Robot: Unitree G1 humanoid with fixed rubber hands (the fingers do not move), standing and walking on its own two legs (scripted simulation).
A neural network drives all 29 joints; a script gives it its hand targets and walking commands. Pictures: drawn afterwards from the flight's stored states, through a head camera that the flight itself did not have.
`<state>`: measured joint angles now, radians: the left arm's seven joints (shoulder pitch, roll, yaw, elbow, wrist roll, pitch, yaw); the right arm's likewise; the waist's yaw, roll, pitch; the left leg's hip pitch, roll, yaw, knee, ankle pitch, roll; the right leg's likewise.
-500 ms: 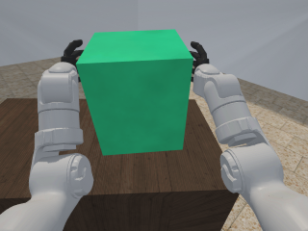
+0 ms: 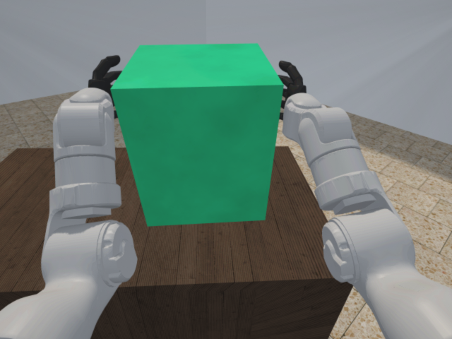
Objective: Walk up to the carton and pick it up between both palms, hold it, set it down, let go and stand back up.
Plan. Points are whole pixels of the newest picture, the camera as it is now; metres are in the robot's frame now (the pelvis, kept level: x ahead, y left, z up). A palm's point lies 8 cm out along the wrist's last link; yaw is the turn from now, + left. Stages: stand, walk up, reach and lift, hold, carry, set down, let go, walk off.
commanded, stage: hold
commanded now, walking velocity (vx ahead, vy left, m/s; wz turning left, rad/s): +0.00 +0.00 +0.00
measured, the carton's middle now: (203, 133) +0.39 +0.01 +0.26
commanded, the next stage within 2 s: none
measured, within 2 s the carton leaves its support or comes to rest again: neither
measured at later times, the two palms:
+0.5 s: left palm (101, 100) +0.37 +0.17 +0.33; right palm (293, 103) +0.37 -0.13 +0.32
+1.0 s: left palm (101, 101) +0.37 +0.17 +0.32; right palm (293, 105) +0.36 -0.13 +0.32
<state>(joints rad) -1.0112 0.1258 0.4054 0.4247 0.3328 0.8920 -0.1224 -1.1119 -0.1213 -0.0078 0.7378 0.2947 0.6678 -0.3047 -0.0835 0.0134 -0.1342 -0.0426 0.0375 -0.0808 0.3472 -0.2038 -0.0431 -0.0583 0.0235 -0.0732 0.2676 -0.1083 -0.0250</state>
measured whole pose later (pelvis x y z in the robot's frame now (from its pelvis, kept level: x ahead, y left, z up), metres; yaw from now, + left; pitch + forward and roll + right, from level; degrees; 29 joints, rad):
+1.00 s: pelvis +0.00 +0.00 +0.00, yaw +0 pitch -6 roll -1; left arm -1.01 0.12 0.41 0.43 0.33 0.89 -0.12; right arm -1.12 -0.13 0.00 0.75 0.30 0.67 -0.30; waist -0.08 0.01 -0.14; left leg -0.05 0.04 -0.08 0.35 -0.20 -0.04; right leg -0.07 0.02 -0.07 0.27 -0.11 -0.02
